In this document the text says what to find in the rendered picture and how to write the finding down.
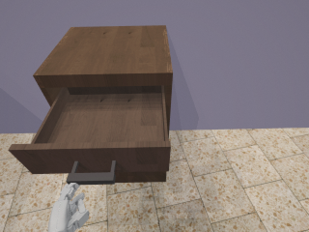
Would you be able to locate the robot left hand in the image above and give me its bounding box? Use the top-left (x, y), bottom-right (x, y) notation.
top-left (47, 183), bottom-right (89, 232)

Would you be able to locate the handle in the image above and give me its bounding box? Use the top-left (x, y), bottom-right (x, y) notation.
top-left (66, 160), bottom-right (116, 186)

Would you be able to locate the cabinet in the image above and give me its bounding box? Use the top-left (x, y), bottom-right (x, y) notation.
top-left (33, 25), bottom-right (173, 183)

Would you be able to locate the drawer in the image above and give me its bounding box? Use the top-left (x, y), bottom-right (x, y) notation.
top-left (8, 85), bottom-right (171, 174)

